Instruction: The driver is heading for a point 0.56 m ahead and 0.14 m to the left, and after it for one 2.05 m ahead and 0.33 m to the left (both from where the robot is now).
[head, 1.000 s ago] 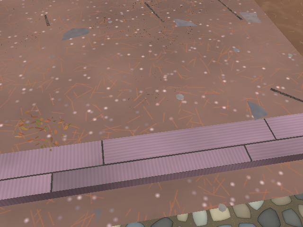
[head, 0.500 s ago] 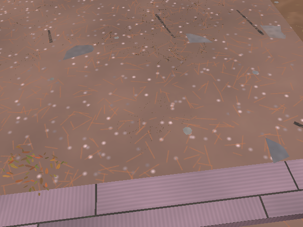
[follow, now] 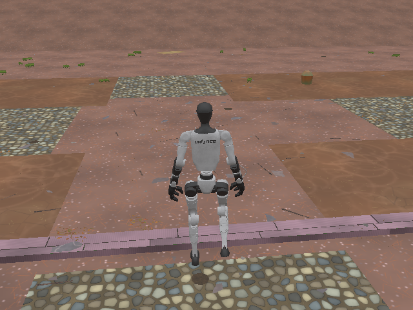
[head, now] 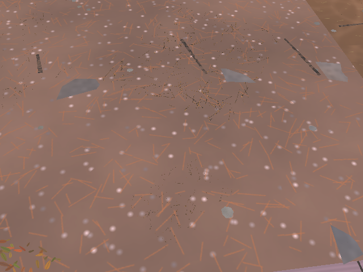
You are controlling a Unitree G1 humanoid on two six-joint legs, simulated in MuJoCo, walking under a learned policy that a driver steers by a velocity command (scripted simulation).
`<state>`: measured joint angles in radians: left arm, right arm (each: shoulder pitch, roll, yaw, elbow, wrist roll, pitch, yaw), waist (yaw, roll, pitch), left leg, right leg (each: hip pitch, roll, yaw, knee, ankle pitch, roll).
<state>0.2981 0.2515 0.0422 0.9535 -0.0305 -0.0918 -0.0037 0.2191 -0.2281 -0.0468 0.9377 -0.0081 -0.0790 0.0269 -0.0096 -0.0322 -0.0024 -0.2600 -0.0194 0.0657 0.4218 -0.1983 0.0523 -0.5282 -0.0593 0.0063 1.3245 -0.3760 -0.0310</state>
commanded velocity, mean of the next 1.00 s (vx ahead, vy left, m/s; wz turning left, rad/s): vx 0.45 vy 0.00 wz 0.25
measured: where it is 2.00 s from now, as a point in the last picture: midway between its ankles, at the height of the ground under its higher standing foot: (175, 232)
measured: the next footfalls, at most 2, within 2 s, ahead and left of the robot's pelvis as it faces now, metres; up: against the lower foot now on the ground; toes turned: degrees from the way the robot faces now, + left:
right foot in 0.32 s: +0.38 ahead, -0.14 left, +0.06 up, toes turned -6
left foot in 0.92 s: +0.62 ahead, +0.15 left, +0.06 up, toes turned +19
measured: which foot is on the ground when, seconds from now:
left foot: down 0.00-0.36, up 0.38-0.90, down 0.92-1.00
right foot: up 0.00-0.30, down 0.32-0.90, up 0.92-1.00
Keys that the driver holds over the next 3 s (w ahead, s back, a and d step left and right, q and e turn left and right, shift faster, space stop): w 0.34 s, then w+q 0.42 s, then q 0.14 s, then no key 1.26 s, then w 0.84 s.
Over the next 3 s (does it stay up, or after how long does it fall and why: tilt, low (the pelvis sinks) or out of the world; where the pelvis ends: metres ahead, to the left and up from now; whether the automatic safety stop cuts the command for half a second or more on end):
stays up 0.90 0.13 0.03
